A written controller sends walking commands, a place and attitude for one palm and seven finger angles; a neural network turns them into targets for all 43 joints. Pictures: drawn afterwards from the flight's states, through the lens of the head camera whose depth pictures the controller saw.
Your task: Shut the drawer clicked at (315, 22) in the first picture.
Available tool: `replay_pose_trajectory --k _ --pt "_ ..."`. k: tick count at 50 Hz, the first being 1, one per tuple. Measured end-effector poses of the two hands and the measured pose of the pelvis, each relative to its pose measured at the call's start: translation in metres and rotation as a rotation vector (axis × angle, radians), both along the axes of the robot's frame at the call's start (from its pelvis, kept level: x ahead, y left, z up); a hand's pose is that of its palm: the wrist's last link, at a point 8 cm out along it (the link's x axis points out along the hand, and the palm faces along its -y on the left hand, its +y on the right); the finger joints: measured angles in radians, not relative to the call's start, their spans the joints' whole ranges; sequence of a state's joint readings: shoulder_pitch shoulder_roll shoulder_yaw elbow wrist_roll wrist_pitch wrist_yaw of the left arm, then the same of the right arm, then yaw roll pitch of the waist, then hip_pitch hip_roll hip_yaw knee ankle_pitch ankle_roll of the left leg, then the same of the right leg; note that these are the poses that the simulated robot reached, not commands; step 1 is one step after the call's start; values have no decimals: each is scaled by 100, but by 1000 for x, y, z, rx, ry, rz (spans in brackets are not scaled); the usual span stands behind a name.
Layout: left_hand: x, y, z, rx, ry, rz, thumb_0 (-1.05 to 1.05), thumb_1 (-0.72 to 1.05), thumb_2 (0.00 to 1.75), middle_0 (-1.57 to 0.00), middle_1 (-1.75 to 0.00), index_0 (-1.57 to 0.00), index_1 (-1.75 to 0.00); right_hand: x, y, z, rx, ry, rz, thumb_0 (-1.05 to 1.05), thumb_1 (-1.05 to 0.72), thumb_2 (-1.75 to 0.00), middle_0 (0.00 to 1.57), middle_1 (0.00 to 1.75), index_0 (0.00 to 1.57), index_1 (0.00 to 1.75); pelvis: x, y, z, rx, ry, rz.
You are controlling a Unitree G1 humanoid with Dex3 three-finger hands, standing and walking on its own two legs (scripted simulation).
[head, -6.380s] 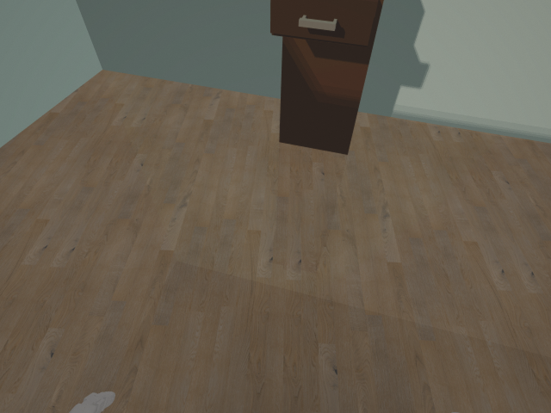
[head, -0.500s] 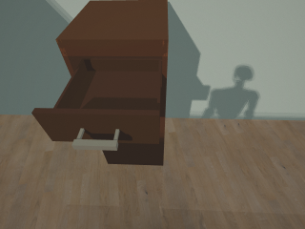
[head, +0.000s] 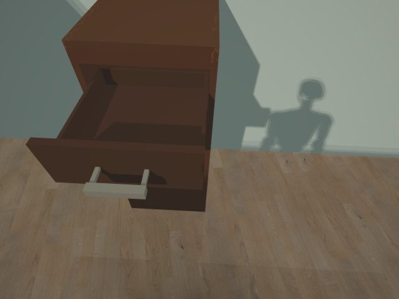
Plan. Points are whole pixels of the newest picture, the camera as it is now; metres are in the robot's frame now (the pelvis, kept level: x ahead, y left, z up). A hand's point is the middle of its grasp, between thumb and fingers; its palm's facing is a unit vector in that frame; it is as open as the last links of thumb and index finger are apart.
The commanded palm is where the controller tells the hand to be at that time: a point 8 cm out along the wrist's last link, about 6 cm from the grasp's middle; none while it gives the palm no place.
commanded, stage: come to a stop and stand still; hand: left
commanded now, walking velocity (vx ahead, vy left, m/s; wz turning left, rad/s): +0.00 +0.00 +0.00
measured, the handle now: (118, 181) +0.34 +0.19 +0.03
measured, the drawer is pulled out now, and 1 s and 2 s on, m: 0.30 0.30 0.30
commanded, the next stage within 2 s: look again from close up in 0.40 s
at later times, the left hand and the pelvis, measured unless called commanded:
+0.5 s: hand out of the picture -0.01 +0.16 -0.18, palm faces +0.05 -0.98 -0.17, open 7.4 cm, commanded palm none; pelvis +0.02 +0.00 +0.00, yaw +0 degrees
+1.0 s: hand out of the picture +0.01 +0.21 -0.19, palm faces +0.03 -0.98 -0.19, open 7.4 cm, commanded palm none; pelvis +0.00 +0.03 -0.01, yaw +1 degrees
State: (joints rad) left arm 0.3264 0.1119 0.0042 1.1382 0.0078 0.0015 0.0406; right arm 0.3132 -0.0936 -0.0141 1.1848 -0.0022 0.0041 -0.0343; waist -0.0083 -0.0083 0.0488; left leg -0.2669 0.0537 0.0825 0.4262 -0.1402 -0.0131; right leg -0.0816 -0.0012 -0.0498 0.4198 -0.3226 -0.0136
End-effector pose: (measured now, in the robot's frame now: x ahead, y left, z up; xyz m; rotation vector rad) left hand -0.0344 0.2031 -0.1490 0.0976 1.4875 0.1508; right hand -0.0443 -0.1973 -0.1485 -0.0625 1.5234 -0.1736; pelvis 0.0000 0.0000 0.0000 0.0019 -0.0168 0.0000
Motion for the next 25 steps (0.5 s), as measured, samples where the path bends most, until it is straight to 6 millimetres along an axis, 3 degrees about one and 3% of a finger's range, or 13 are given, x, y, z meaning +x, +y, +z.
replay_pose_trajectory --k 3,13,25 --pt "3 1 0 4 -3 5 1 91 90 -20 -30 -19 -29 18 1 -1 0 -37 14 1 -91 -89 20 30 20 30 4 1 0 2 -1 0" --pt "13 1 0 4 -13 9 0 91 90 -20 -30 -19 -29 52 -17 2 -50 -91 40 2 -93 -89 20 30 20 30 16 3 0 9 -1 -1" --pt "23 3 1 14 -17 6 0 91 90 -20 -30 -19 -29 71 -26 3 -61 -113 59 1 -92 -89 20 30 20 30 24 -1 1 13 -1 1"
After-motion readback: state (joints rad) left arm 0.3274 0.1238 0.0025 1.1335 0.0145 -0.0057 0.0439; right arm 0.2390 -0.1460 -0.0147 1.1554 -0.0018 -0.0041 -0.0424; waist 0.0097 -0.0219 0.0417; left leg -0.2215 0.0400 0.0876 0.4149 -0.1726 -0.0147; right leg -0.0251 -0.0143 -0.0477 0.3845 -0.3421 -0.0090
